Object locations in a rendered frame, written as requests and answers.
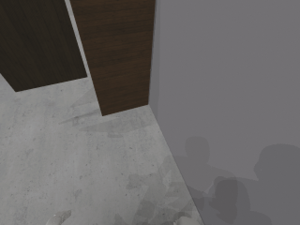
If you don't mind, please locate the cupboard door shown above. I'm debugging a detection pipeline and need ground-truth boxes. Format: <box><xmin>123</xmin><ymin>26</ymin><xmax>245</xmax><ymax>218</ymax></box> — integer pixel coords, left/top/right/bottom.
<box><xmin>0</xmin><ymin>0</ymin><xmax>88</xmax><ymax>92</ymax></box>

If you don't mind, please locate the robot left hand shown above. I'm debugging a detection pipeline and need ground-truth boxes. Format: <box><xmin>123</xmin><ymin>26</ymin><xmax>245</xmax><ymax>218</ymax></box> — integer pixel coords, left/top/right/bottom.
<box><xmin>46</xmin><ymin>210</ymin><xmax>71</xmax><ymax>225</ymax></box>

